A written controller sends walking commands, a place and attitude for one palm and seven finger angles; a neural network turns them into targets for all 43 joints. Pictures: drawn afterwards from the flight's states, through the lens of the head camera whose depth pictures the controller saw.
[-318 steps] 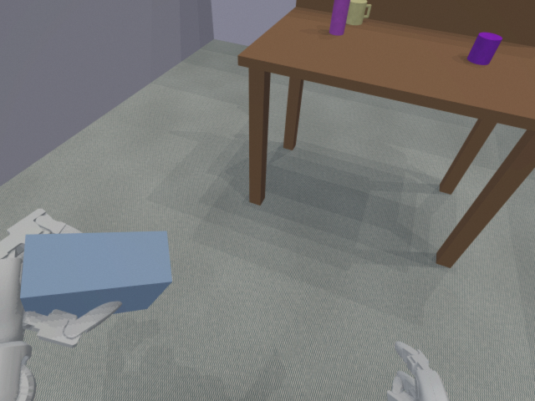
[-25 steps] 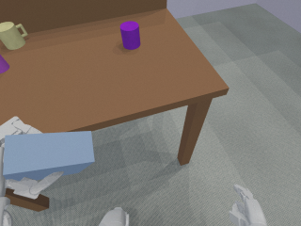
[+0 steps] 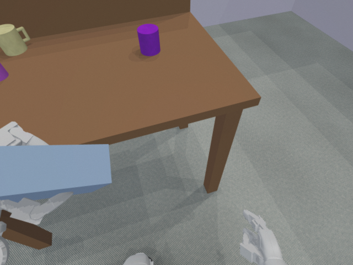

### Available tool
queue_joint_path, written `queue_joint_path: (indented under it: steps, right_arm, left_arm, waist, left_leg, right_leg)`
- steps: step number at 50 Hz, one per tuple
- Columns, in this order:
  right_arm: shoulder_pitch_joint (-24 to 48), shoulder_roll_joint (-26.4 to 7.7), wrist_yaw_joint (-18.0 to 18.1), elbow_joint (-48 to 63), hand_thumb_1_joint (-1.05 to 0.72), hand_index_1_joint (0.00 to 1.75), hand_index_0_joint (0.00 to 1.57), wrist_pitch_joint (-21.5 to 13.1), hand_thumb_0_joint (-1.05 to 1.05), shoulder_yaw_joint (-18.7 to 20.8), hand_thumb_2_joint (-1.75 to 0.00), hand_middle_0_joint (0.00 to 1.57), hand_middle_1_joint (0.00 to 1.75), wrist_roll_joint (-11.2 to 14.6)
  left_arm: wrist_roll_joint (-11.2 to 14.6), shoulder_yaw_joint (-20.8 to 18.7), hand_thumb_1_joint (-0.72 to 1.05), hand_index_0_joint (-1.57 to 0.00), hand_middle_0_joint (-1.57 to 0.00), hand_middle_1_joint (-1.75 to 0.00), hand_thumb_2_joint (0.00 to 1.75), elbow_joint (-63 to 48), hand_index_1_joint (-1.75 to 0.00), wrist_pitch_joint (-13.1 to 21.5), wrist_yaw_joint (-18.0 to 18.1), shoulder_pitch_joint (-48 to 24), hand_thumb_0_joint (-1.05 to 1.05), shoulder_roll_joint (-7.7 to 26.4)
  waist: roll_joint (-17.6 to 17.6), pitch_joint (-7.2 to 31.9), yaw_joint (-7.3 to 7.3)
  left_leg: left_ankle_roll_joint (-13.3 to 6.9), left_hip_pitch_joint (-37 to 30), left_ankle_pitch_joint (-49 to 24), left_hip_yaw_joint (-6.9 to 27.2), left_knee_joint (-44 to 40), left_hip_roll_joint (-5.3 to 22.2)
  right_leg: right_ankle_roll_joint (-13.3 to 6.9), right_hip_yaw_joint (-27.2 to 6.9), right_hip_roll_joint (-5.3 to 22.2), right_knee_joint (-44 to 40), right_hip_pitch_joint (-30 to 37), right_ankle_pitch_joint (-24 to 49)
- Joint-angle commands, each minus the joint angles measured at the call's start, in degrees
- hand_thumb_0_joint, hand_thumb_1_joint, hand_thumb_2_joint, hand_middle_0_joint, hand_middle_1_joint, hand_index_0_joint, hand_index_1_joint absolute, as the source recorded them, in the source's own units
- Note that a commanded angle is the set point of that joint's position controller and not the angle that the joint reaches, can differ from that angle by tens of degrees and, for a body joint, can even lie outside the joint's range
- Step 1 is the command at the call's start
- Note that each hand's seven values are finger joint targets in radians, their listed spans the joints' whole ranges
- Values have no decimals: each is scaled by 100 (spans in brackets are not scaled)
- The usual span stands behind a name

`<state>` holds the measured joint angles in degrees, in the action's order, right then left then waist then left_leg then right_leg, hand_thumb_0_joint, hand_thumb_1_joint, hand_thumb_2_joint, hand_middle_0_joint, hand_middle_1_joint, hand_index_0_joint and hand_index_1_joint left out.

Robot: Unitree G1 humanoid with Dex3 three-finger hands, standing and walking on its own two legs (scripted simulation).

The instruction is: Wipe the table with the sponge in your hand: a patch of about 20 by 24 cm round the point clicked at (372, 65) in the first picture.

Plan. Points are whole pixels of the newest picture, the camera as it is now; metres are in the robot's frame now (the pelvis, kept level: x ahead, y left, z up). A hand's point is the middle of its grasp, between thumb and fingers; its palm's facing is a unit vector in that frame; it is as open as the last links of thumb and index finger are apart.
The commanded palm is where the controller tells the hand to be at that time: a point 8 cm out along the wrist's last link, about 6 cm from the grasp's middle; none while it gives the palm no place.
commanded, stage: come to a stop and stand still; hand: left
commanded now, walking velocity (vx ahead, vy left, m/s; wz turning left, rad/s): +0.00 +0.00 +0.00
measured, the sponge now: (72, 173) +0.23 +0.19 +0.16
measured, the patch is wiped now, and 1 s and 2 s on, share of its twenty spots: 0.00 0.00 0.00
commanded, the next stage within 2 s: none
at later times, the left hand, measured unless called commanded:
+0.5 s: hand (18, 240) +0.13 +0.21 +0.19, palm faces +0.45 -0.80 -0.39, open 9.7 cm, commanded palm +0.09 +0.24 +0.19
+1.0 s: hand out of the picture +0.07 +0.21 +0.19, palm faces +0.43 -0.78 -0.45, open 9.7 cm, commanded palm +0.00 +0.25 +0.19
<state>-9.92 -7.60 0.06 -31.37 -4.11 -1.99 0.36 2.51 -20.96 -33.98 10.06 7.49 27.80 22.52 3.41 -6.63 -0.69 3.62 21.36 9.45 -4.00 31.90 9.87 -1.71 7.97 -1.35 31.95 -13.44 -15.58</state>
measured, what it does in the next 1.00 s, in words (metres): walks backwards: left foot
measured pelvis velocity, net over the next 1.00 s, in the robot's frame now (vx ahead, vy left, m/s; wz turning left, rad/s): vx -0.13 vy -0.04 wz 0.08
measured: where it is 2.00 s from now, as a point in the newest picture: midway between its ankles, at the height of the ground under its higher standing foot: outside the picture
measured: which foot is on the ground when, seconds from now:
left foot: up 0.00-0.34, down 0.36-1.00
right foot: down 0.00-0.92, up 0.94-1.00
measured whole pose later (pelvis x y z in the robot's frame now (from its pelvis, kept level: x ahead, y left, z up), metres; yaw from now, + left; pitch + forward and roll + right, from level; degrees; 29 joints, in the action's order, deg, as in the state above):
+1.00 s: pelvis -0.13 -0.04 +0.01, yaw +5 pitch -2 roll +1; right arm -16.6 -11.3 3.6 -33.4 -1.4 0.0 -0.4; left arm -0.2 -19.1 -26.9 10.7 8.6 26.3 23.1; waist -0.4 -1.1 1.9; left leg -1.0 12.7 14.5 -2.0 26.8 0.7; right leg 0.9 4.8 -2.1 30.8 -19.0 -14.3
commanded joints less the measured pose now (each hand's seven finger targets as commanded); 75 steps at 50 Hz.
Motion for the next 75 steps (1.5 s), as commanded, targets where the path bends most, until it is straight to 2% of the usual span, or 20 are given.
queue_joint_path:
  steps: [1, 3, 8, 15, 17, 19, 22, 27, 31, 36, 41, 46, 50, 53, 55, 57, 63, 67, 72, 75]
  right_arm:
    - [399, -830, 220, 692, -90, 30, 20, -198, 0, 386, -90, 20, 30, 78]
    - [440, -703, 256, 529, -90, 30, 20, -142, 0, 243, -90, 20, 30, 26]
    - [545, -844, 446, 387, -90, 30, 20, -181, 0, 273, -90, 20, 30, 11]
    - [205, -985, 443, 515, -90, 30, 20, -145, 0, 379, -90, 20, 30, -67]
    - [169, -1108, 444, 562, -90, 30, 20, -94, 0, 460, -90, 20, 30, -63]
    - [255, -1179, 415, 648, -90, 30, 20, -96, 0, 441, -90, 20, 30, 30]
    - [332, -1109, 427, 606, -90, 30, 20, -128, 0, 332, -90, 20, 30, -17]
    - [232, -1105, 403, 586, -90, 30, 20, -206, 0, 342, -90, 20, 30, -20]
    - [152, -967, 333, 500, -90, 30, 20, -135, 0, 320, -90, 20, 30, -43]
    - [266, -842, 326, 475, -90, 30, 20, -17, 0, 231, -90, 20, 30, -107]
    - [128, -891, 336, 525, -90, 30, 20, 85, 0, 236, -90, 20, 30, -174]
    - [317, -1003, 382, 654, -90, 30, 20, 8, 0, 309, -90, 20, 30, -88]
    - [224, -988, 377, 583, -90, 30, 20, -161, 0, 432, -90, 20, 30, 28]
    - [120, -1039, 331, 477, -90, 30, 20, -280, 0, 466, -90, 20, 30, 45]
    - [-2, -1038, 294, 336, -90, 30, 20, -250, 0, 469, -90, 20, 30, 65]
    - [285, -1019, 312, 359, -90, 30, 20, -272, 0, 440, -90, 20, 30, 44]
    - [280, -1012, 428, 386, -90, 30, 20, -390, 0, 375, -90, 20, 30, -72]
    - [267, -1055, 397, 541, -90, 30, 20, -354, 0, 357, -90, 20, 30, -48]
    - [164, -1032, 352, 552, -90, 30, 20, -381, 0, 374, -90, 20, 30, 9]
    - [206, -1033, 341, 515, -90, 30, 20, -347, 0, 316, -90, 20, 30, 29]
  left_arm:
    - [137, -780, 10, -120, -120, -160, 130, -443, -160, 56, 134, -257, 0, 895]
    - [88, -703, 10, -120, -120, -160, 130, -290, -160, 93, 157, 5, 0, 794]
    - [-12, -502, 10, -120, -120, -160, 130, -179, -160, 287, 235, -442, 0, 731]
    - [-66, -620, 10, -120, -120, -160, 130, -840, -160, 409, 361, -204, 0, 858]
    - [-42, -564, 10, -120, -120, -160, 130, -931, -160, 456, 375, -212, 0, 841]
    - [-84, -499, 10, -120, -120, -160, 130, -799, -160, 506, 369, -266, 0, 814]
    - [-119, -394, 10, -120, -120, -160, 130, -681, -160, 491, 282, -686, 0, 748]
    - [-175, -223, 10, -120, -120, -160, 130, -46, -160, 400, 189, -979, 0, 634]
    - [-189, -247, 10, -120, -120, -160, 130, -1, -160, 303, 205, -1034, 0, 730]
    - [-198, -340, 10, -120, -120, -160, 130, -318, -160, 301, 265, -808, 0, 808]
    - [-168, -440, 10, -120, -120, -160, 130, -622, -160, 370, 322, -493, 0, 878]
    - [-255, -554, 10, -120, -120, -160, 130, -694, -160, 431, 331, -621, 0, 885]
    - [-191, -504, 10, -120, -120, -160, 130, 117, -160, 350, 164, -271, 0, 684]
    - [-75, -497, 10, -120, -120, -160, 130, 336, -160, 412, 124, 64, 0, 665]
    - [-61, -263, 10, -120, -120, -160, 130, 333, -160, 382, 68, -242, 0, 526]
    - [-121, -177, 10, -120, -120, -160, 130, -269, -160, 381, 86, -1017, 0, 681]
    - [-182, -388, 10, -120, -120, -160, 130, -915, -160, 482, 225, -1326, 0, 1001]
    - [-205, -504, 10, -120, -120, -160, 130, -633, -160, 536, 243, -748, 0, 777]
    - [-143, -383, 10, -120, -120, -160, 130, 201, -160, 480, 155, -218, 0, 431]
    - [-151, -217, 10, -120, -120, -160, 130, 152, -160, 465, 130, -398, 0, 377]
  waist:
    - [-1786, 838, -7]
    - [-1159, 931, 79]
    - [-1104, 1191, 47]
    - [-621, 1499, -20]
    - [-58, 1501, 5]
    - [433, 1245, -76]
    - [913, 670, 7]
    - [-173, 525, 25]
    - [-1168, 873, 45]
    - [-842, 1268, -3]
    - [-352, 1323, 58]
    - [990, 833, -7]
    - [186, 659, -49]
    - [-681, 538, 156]
    - [-1127, 927, 156]
    - [-947, 782, 112]
    - [-171, 952, 14]
    - [963, 729, -32]
    - [-34, 1054, 31]
    - [-55, 911, 38]
  left_leg:
    - [-187, 226, 1780, 335, 2156, -748]
    - [-157, 550, 1471, 430, 2613, -668]
    - [-168, 426, 1426, 170, 1991, -752]
    - [-383, -718, 965, 80, -636, -911]
    - [-535, -1218, 376, 498, -1304, -407]
    - [-757, -944, -302, 1063, -1283, 238]
    - [-668, 528, 1499, 884, -1717, 118]
    - [-552, 392, 2002, 543, -1097, -367]
    - [-491, -345, 1514, 291, 321, -866]
    - [-494, -482, 1536, 234, 698, -1016]
    - [-549, -921, 1439, 167, -735, -1081]
    - [-1045, 1668, 3370, 1605, -2571, 368]
    - [-827, 951, 2078, 896, -1476, 75]
    - [-419, -231, 890, 389, -402, -418]
    - [-356, -493, 1092, 265, 155, -686]
    - [-385, -696, 1108, 341, 569, -774]
    - [-561, -1295, 1006, 630, -872, -568]
    - [-692, 174, 2580, 1252, -2138, 26]
    - [-533, -199, 959, 777, -1385, -142]
    - [-512, 86, 1374, 750, -1466, -153]
  right_leg:
    - [-474, -2297, 1946, -1966, -520, -136]
    - [-562, -1952, 1836, -1701, -158, 427]
    - [-438, -1287, 1633, -1360, 635, 2378]
    - [-246, -1578, 1482, -1551, 986, 1073]
    - [56, -1415, 1110, -1261, 728, 523]
    - [358, -1127, 649, -981, 516, 519]
    - [225, -981, 553, -723, 949, 13]
    - [210, -1420, 638, -1455, 408, -770]
    - [122, -2493, 1436, -2633, -194, -2264]
    - [-50, -2157, 1571, -2662, 99, -1908]
    - [75, -1645, 1167, -2451, 184, -1772]
    - [391, -785, 186, 375, 1799, 2]
    - [349, -800, 224, -264, 1092, -33]
    - [9, -1724, 784, -1285, -188, 867]
    - [-122, -2305, 1108, -1706, -381, -352]
    - [-244, -2726, 1397, -2126, -807, -1114]
    - [-45, -1830, 785, -1591, -522, -1119]
    - [163, -1135, 157, -550, 510, -526]
    - [207, -1087, 245, -815, 633, 554]
    - [207, -1195, 319, -790, 577, 437]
